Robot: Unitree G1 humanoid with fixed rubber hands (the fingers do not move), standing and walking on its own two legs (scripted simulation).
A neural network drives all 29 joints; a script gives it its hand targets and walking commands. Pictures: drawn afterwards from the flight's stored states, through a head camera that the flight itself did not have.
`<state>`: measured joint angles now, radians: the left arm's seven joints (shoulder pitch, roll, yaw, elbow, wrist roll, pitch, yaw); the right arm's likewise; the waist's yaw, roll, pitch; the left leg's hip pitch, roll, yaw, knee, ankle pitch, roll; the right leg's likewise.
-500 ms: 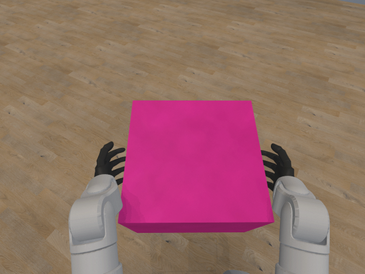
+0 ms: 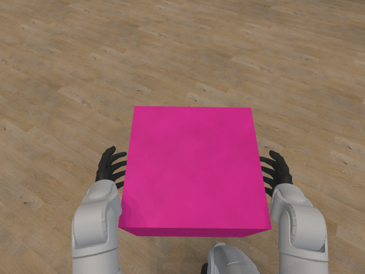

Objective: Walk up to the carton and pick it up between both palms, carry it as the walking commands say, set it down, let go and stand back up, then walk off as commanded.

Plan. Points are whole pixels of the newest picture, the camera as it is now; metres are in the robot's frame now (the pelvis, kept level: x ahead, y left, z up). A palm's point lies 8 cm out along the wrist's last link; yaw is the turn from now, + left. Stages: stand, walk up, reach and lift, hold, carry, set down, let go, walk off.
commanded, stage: carry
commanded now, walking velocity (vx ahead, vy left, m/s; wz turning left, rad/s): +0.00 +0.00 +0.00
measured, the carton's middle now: (191, 174) +0.33 -0.02 -0.03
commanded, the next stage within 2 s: none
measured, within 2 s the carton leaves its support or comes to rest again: neither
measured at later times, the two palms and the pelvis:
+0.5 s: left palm (96, 49) +0.70 +0.23 +0.08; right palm (213, 57) +0.65 -0.11 +0.06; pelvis +0.41 +0.08 +0.04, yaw -2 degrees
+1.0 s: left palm out of the picture +1.05 +0.31 +0.08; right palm out of the picture +1.05 -0.03 +0.06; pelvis +0.78 +0.13 +0.03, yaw -2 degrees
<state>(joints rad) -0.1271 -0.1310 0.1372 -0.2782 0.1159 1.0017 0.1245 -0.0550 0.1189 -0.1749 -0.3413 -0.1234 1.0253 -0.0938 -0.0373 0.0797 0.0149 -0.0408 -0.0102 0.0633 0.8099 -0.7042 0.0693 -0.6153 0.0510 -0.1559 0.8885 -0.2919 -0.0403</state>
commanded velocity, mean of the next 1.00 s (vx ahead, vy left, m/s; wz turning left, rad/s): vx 0.00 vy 0.00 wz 0.00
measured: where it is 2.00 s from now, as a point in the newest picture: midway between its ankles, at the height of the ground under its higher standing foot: (141, 79)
